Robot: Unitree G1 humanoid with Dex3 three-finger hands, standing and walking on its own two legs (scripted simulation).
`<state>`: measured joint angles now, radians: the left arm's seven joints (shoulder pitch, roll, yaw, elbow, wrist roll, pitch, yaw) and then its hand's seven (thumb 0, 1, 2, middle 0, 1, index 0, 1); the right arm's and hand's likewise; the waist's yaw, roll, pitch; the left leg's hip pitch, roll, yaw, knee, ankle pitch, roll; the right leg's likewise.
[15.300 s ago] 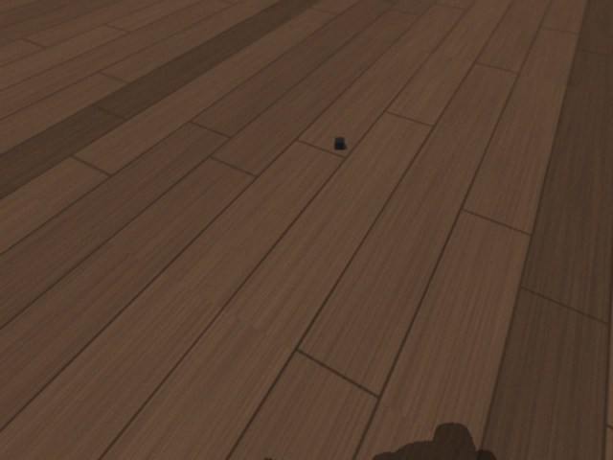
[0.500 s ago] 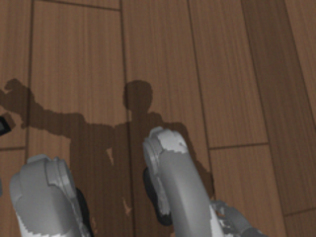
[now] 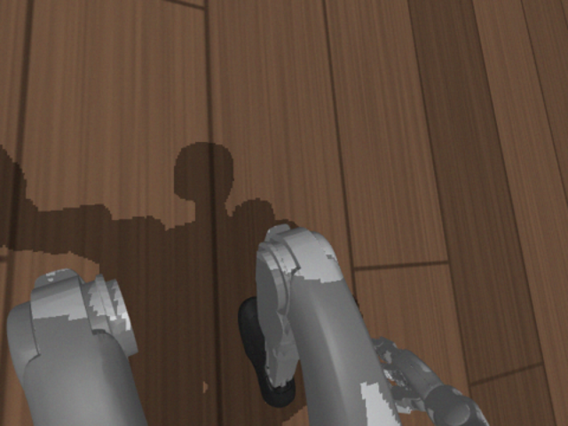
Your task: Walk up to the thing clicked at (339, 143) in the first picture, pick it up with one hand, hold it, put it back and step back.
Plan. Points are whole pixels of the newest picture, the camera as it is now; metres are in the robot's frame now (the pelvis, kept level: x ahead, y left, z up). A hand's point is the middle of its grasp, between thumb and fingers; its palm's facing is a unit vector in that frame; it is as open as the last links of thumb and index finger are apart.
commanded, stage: rest palm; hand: left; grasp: from above
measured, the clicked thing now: out of the picture +0.42 +0.35 -0.28
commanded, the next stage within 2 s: close in 0.54 s
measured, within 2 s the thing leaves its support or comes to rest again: neither
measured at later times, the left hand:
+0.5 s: hand out of the picture +0.41 +0.35 -0.24, palm faces -0.40 -0.25 -0.88, open 13.8 cm
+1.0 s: hand out of the picture +0.42 +0.34 -0.26, palm faces -0.36 -0.22 -0.91, open 12.6 cm
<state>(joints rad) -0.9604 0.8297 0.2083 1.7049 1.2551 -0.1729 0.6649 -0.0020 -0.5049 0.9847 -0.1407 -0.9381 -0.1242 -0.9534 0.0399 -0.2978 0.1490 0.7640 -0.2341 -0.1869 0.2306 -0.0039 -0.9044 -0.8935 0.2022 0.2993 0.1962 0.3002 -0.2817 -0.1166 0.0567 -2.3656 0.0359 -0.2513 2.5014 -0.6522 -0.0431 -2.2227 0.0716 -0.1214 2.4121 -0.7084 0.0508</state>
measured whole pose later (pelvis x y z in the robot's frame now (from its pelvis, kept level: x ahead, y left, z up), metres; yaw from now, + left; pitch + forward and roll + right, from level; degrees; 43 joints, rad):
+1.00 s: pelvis +0.00 +0.01 -0.01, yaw -4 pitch +24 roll -14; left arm -1.00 0.97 0.21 1.80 1.17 -0.11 0.73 0.00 -0.27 0.81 -0.25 -0.90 -0.28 -0.87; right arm 0.03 -0.34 0.26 0.75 -0.28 -0.36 0.33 0.00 -0.90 -0.89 0.20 0.30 0.20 0.30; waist -0.34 -0.17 0.18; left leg -2.34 0.05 -0.32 2.57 -0.69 -0.03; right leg -2.17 0.11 -0.17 2.41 -0.71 0.07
